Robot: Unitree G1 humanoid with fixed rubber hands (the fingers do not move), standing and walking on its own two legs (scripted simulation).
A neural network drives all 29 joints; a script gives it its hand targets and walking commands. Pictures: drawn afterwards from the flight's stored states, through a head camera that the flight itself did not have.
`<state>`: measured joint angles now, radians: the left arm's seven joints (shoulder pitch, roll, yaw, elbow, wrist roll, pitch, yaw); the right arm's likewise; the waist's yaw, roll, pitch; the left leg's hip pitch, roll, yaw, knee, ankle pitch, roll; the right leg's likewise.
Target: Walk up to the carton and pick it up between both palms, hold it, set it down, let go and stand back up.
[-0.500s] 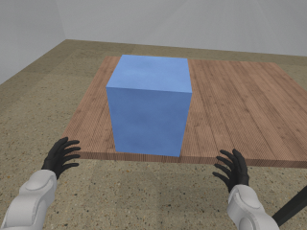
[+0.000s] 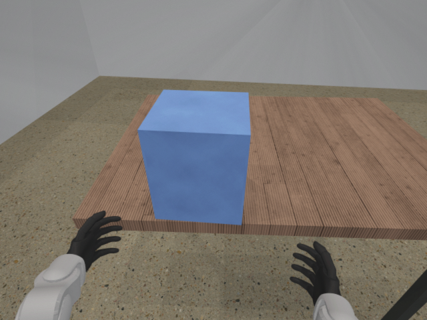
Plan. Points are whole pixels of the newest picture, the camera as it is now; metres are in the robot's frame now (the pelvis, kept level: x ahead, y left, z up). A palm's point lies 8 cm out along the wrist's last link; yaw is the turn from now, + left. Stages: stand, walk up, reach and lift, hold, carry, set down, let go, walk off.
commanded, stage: set down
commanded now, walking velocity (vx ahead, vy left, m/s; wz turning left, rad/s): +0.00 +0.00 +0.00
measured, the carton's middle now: (201, 155) +0.48 +0.04 +0.11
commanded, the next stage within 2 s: none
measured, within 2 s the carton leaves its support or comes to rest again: neither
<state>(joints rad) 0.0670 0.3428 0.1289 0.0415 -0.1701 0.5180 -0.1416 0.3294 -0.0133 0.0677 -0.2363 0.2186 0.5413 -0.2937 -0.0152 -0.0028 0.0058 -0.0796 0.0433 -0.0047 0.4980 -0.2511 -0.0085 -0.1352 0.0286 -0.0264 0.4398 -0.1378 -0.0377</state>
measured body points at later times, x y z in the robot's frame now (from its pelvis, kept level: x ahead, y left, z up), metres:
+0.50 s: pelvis +0.05 -0.01 +0.00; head +0.03 -0.04 +0.45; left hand +0.24 +0.25 +0.00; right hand +0.24 -0.19 +0.00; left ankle +0.03 +0.14 -0.74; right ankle +0.08 -0.10 -0.74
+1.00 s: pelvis +0.09 +0.01 +0.01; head +0.11 +0.02 +0.45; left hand +0.23 +0.26 -0.07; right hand +0.24 -0.18 -0.05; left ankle +0.03 +0.14 -0.74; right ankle +0.08 -0.10 -0.74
